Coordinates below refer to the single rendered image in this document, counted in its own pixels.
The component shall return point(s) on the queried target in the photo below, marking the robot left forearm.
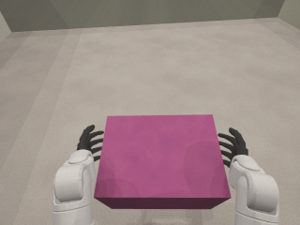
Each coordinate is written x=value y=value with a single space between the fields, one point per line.
x=72 y=190

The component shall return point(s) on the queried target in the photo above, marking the robot right forearm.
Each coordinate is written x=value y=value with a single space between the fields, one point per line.
x=257 y=193

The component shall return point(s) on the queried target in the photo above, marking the left robot hand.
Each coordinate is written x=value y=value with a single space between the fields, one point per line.
x=85 y=144

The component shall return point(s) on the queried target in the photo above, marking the carton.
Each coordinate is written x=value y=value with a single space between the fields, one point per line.
x=161 y=162

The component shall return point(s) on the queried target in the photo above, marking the right robot hand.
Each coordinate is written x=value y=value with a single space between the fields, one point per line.
x=237 y=148

